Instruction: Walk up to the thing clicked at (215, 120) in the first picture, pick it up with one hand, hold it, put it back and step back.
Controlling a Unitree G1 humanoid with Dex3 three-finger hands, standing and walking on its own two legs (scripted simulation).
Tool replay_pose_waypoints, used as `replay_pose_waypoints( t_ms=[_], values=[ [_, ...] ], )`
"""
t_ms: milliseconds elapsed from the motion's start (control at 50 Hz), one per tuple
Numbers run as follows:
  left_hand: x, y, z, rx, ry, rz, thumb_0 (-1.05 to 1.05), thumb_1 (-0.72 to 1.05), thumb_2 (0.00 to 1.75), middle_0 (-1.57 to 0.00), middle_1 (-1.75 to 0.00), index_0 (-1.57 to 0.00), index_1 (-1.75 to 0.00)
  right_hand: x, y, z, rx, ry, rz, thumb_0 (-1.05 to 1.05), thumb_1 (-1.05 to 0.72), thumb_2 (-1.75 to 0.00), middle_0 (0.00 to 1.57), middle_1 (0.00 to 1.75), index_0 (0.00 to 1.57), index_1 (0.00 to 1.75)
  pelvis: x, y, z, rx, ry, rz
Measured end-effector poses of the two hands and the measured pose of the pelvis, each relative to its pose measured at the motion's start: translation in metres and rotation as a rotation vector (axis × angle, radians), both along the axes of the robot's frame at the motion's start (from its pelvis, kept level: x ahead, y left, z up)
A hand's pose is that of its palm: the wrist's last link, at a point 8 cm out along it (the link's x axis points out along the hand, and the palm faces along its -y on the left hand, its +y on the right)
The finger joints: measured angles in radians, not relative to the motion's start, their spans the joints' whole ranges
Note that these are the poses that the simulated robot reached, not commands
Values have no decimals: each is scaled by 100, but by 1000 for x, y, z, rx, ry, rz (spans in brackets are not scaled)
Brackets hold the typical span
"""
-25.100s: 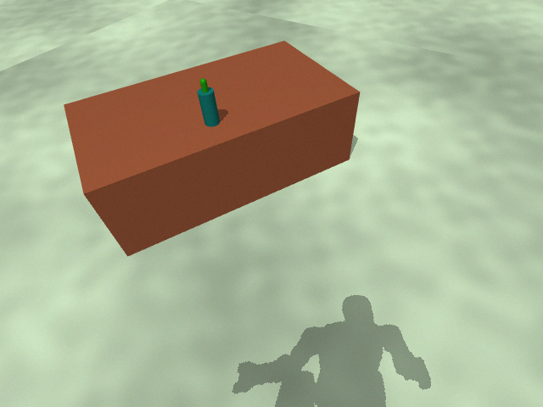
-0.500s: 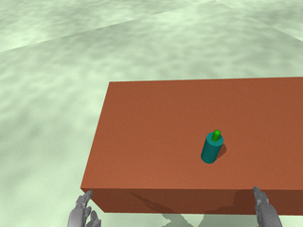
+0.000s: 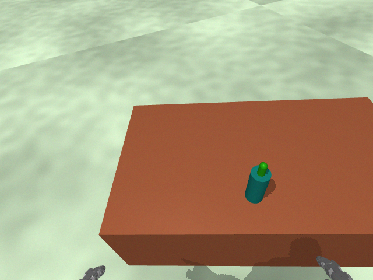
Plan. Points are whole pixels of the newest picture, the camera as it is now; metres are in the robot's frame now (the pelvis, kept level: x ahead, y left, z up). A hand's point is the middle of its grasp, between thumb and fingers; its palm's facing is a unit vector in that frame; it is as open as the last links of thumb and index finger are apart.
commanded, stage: stand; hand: right
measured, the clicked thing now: (258, 181) +0.48 -0.19 -0.22
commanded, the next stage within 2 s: none
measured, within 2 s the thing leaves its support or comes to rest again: neither
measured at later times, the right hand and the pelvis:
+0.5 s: hand out of the picture +0.05 -0.26 -0.12, palm faces -0.06 +0.94 -0.35, open 7.5 cm; pelvis +0.00 -0.02 +0.04, yaw +1 degrees
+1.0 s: hand out of the picture +0.05 -0.25 -0.12, palm faces -0.06 +0.94 -0.34, open 7.4 cm; pelvis -0.01 +0.00 +0.04, yaw +1 degrees
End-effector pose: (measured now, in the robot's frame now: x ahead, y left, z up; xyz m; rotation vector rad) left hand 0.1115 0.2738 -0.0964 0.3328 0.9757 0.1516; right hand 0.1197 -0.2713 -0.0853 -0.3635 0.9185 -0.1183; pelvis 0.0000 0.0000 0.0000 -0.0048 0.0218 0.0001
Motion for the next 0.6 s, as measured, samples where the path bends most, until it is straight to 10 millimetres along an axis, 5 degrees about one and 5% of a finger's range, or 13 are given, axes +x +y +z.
replay_pose_waypoints(
  t_ms=[140, 300, 600],
  values=[
    [-37, 12, 4, 33, 142, 76, 1, 90, 90, -20, -30, -20, -30, -32, -30, -9, -14, 149, -64, -1, -23, -70, 20, 28, 19, 28, 6, -12, 12, 9, -26, 7],
    [-57, -1, 5, 5, 236, 111, 1, 90, 90, -20, -30, -20, -30, -61, -38, -9, -7, 272, -105, 0, -71, -86, 20, 30, 20, 30, 6, -19, 26, 8, -51, 13],
    [-52, -3, 7, -39, 230, 121, 1, 90, 90, -20, -30, -20, -30, -77, -32, 1, -12, 327, -122, 0, -89, -89, 21, 30, 20, 30, -1, -15, 37, -1, -83, 14]
  ],
)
